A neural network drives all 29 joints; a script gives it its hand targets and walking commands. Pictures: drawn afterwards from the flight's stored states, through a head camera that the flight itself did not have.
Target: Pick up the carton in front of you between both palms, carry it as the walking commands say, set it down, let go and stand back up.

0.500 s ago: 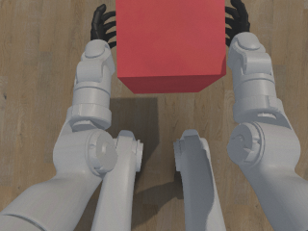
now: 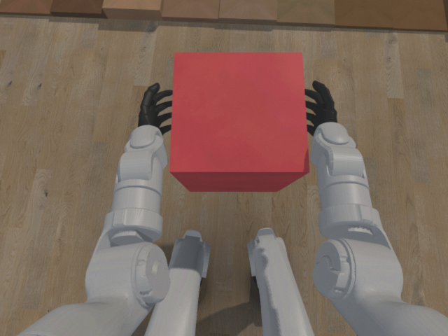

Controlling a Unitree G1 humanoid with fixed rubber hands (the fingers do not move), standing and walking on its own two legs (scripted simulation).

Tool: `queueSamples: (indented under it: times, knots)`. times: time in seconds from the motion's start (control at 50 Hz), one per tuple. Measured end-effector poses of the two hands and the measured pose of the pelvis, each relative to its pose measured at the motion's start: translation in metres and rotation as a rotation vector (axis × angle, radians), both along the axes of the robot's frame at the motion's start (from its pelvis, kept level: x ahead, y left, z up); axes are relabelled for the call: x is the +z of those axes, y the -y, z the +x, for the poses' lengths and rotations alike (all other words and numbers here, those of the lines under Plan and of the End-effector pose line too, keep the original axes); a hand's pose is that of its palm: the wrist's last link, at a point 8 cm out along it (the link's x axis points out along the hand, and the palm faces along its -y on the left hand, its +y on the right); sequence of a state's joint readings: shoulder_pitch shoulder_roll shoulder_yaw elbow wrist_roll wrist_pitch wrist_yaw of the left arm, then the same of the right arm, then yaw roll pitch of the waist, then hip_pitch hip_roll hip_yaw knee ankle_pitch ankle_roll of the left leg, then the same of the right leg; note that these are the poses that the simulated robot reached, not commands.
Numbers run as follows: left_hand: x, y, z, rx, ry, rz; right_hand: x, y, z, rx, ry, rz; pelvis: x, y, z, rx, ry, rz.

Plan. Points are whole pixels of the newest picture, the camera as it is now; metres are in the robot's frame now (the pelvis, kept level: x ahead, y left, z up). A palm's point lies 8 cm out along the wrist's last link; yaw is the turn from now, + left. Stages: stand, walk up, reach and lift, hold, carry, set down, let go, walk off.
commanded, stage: reach and lift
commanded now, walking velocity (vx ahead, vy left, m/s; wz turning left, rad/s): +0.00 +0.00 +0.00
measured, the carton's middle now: (235, 135) +0.47 -0.02 -0.12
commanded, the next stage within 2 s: hold in 1.90 s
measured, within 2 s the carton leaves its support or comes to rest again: neither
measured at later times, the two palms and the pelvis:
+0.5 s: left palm (104, 116) +0.40 +0.14 +0.11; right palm (366, 115) +0.40 -0.16 +0.11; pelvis +0.05 +0.00 +0.14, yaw -1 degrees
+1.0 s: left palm (7, 93) +0.37 +0.15 +0.23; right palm out of the picture +0.36 -0.15 +0.23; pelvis +0.07 +0.00 +0.21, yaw -1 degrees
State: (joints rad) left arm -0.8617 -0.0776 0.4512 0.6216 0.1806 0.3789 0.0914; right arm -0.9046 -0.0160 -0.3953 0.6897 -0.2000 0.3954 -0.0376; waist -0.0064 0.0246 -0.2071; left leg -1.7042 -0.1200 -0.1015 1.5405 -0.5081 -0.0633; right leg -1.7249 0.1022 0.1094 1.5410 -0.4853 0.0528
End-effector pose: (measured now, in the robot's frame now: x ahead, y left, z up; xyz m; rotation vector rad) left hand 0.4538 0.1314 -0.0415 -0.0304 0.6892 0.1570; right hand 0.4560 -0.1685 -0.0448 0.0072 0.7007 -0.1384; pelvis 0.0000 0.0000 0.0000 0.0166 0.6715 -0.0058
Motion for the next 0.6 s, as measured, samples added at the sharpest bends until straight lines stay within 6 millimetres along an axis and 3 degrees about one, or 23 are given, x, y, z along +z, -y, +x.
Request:
queueSamples:
  times: [0.6]
  knots:
    - [0.185, -0.010, -0.058, -0.013, 0.009, -0.003, 0.185, -0.010, -0.062, -0.021, 0.009, 0.007, 0.163, -0.003, 0.059, -0.009, 0.368, -0.017]
